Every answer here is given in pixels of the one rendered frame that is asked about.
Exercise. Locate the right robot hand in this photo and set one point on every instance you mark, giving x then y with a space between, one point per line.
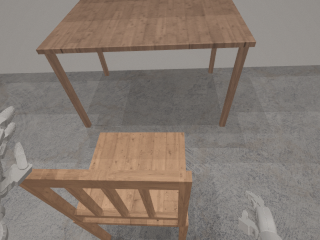
261 220

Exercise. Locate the left robot hand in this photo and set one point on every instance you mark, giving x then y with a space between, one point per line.
17 173

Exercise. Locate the table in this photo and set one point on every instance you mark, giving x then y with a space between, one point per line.
97 26

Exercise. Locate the chair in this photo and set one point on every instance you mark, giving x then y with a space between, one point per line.
134 179

